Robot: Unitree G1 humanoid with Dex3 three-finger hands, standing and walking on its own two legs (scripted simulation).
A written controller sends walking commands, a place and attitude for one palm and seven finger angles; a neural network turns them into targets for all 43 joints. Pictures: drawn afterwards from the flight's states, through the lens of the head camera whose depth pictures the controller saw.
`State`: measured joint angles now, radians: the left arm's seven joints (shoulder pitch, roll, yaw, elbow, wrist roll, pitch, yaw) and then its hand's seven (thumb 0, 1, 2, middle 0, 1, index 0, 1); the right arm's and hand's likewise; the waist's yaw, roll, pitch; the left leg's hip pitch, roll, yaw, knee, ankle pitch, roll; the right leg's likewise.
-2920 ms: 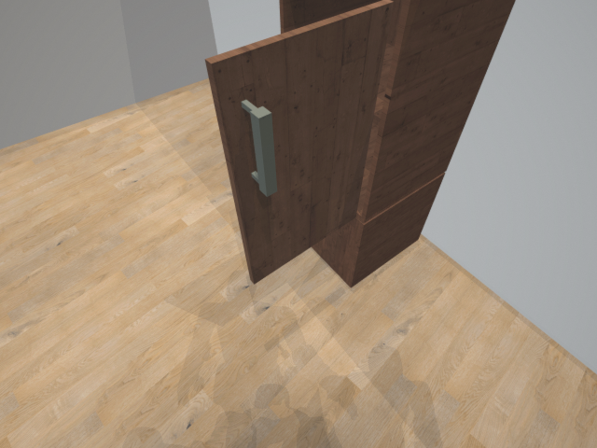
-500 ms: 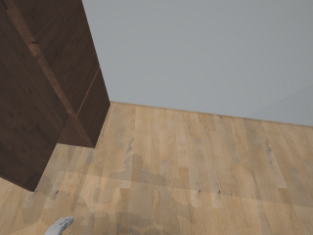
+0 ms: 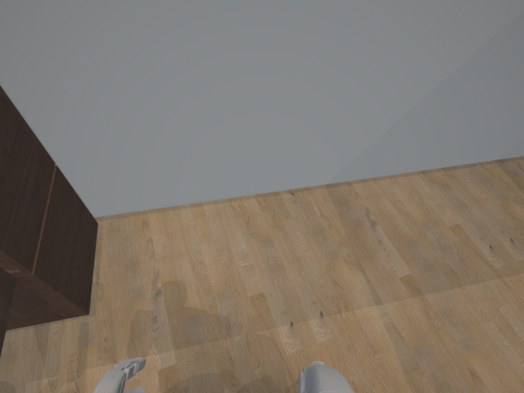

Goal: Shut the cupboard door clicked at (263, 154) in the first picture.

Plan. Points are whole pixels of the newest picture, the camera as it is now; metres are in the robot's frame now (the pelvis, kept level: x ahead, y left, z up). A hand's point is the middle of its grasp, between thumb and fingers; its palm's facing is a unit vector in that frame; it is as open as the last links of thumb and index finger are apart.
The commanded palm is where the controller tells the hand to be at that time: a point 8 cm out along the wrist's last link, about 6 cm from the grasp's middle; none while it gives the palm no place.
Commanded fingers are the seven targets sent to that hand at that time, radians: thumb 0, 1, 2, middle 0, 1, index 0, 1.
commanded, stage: walk to a spot facing it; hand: left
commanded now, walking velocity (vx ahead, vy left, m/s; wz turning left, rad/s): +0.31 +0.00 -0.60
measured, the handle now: out of the picture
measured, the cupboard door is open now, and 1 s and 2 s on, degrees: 91 91 91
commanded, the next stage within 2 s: turn to face it in 0.98 s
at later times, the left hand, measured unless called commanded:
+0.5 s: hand (199, 334) +0.23 +0.12 -0.17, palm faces -0.16 -0.96 -0.21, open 7.3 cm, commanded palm none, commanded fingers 0.00 0.90 0.90 -0.20 -0.30 -0.20 -0.30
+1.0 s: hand (271, 177) +0.62 -0.01 -0.17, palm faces -0.49 -0.85 -0.21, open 7.4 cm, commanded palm none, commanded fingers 0.00 0.90 0.90 -0.20 -0.30 -0.20 -0.30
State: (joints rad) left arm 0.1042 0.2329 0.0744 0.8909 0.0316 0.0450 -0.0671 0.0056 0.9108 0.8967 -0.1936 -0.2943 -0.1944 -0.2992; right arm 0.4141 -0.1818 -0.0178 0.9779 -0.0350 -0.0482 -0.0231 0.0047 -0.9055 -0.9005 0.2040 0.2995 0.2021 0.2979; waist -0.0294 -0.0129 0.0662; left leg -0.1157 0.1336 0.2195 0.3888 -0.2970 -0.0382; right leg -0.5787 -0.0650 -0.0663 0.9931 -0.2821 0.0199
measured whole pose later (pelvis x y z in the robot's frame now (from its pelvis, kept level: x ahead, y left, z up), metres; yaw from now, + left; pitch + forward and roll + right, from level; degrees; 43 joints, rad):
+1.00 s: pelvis +0.42 -0.13 -0.01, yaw -28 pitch +2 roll +0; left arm 0.10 0.23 0.08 0.94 0.03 0.01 -0.05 0.00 0.91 0.90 -0.19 -0.29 -0.19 -0.30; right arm 0.43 -0.21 -0.05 1.06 -0.04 -0.05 -0.02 0.00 -0.92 -0.90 0.20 0.30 0.20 0.30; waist -0.04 0.00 0.07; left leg 0.01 0.10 0.27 0.37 -0.38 -0.05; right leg -0.55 -0.08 -0.10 0.71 -0.19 -0.03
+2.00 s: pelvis +0.62 -0.32 -0.01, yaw -3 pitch +2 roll +2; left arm 0.21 0.20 0.04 0.91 0.03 0.02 0.02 0.00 0.91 0.90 -0.20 -0.29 -0.20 -0.30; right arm 0.17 -0.27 -0.10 0.94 -0.01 0.08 0.02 0.01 -0.91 -0.90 0.20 0.30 0.20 0.30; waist -0.02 0.01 0.07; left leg -0.52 0.01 0.03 1.06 -0.46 -0.06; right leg -0.24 -0.12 -0.10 0.54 -0.32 0.03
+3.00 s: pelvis +0.67 -0.35 -0.01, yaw +34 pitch +2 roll +0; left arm 0.16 0.25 0.07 0.90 0.01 0.06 0.01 0.01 0.91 0.90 -0.20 -0.29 -0.20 -0.30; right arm 0.16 -0.20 -0.05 0.92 -0.02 0.03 -0.01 0.00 -0.91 -0.90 0.20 0.30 0.20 0.30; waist 0.00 -0.03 0.10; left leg -0.28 -0.01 0.00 0.51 -0.26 0.02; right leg -0.48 -0.09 -0.03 1.03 -0.43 0.08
